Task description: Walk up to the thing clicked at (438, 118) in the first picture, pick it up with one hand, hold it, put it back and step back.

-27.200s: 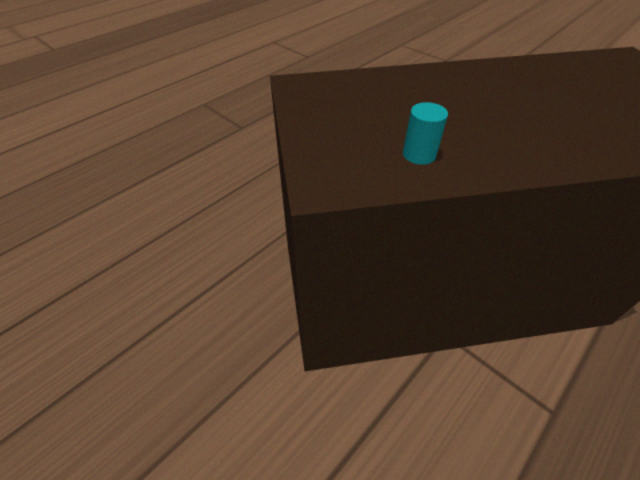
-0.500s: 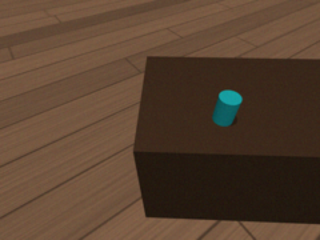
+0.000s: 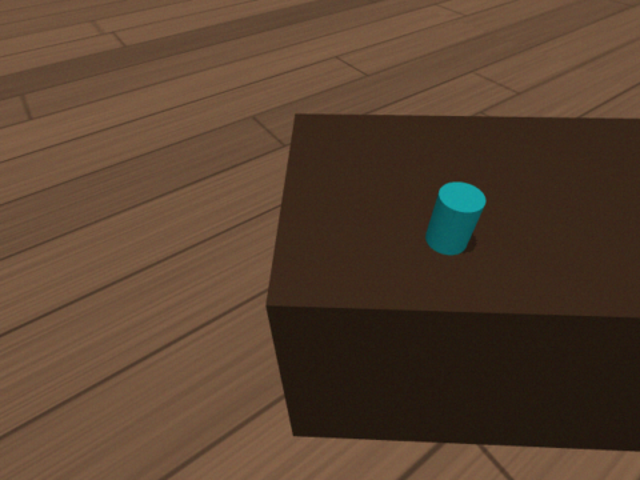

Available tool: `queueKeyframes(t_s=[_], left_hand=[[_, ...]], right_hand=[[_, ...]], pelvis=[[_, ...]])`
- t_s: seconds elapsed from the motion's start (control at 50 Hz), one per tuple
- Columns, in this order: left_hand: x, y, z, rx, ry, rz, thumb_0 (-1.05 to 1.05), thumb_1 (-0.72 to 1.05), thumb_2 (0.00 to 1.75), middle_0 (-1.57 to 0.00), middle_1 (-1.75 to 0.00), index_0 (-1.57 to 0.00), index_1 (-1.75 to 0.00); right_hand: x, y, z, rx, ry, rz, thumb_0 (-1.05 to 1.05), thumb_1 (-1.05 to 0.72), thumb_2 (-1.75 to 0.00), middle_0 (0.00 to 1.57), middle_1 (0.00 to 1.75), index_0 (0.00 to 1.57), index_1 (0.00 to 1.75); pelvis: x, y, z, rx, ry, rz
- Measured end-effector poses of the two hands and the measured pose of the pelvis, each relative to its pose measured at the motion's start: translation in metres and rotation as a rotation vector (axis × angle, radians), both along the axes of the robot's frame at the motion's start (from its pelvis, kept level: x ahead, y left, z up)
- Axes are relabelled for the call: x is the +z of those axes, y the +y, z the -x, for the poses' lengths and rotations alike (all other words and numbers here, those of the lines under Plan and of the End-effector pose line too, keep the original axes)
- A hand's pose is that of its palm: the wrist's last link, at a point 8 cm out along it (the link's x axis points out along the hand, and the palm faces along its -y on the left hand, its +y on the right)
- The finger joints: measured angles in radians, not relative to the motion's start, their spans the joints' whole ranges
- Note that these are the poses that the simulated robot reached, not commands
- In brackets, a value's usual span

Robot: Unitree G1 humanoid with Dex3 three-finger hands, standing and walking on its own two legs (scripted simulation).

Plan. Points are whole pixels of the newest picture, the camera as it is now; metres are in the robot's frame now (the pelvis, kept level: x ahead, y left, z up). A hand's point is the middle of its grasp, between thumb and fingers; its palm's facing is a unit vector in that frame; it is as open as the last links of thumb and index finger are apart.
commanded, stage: stand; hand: right
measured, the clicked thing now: (453, 219) +0.50 -0.21 +0.02
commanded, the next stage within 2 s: step back in 1.86 s
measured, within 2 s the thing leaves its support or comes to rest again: neither
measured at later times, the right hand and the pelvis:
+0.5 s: hand out of the picture +0.07 -0.25 -0.16, palm faces -0.04 +0.94 -0.35, open 7.4 cm; pelvis +0.01 +0.00 +0.00, yaw +0 degrees
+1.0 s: hand out of the picture +0.07 -0.25 -0.16, palm faces -0.04 +0.94 -0.35, open 7.4 cm; pelvis +0.01 +0.00 +0.00, yaw +0 degrees
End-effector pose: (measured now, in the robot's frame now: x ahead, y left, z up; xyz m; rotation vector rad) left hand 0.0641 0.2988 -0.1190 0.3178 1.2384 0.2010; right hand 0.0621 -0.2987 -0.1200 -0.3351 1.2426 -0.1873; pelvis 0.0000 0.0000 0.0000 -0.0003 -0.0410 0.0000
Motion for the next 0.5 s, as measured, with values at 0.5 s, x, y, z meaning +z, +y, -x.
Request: queueKeyframes(t_s=[0.5], left_hand=[[-0.0002,0.0019,-0.0094,-0.005,-0.001,0.002,0.00,0.91,0.90,-0.20,-0.30,-0.20,-0.30]], right_hand=[[-0.0002,0.0026,-0.0017,-0.008,0.013,-0.001,0.00,-0.90,-0.90,0.20,0.30,0.21,0.30]], pelvis=[[0.0003,0.0023,-0.0062,-0.003,0.007,0.000]])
